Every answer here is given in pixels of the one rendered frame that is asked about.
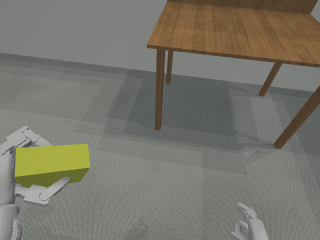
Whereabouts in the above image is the sponge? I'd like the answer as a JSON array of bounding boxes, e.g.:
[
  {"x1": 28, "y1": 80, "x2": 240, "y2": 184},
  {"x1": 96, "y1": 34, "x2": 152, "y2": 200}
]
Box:
[{"x1": 14, "y1": 144, "x2": 91, "y2": 188}]

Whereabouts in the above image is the robot left forearm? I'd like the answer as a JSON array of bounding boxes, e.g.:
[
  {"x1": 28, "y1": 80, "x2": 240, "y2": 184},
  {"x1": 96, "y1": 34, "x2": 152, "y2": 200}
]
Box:
[{"x1": 0, "y1": 204, "x2": 22, "y2": 240}]

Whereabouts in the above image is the left robot hand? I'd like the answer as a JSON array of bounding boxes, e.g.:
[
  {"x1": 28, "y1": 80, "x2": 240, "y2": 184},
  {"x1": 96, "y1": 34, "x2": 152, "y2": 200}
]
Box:
[{"x1": 0, "y1": 126, "x2": 72, "y2": 207}]

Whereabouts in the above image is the table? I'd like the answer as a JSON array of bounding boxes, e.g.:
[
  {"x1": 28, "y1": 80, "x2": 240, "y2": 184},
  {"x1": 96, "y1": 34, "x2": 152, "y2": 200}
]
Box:
[{"x1": 147, "y1": 0, "x2": 320, "y2": 149}]

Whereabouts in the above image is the right robot hand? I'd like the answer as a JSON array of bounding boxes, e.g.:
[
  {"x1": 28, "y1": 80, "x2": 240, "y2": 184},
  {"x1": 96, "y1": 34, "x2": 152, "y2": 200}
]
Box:
[{"x1": 231, "y1": 202, "x2": 270, "y2": 240}]

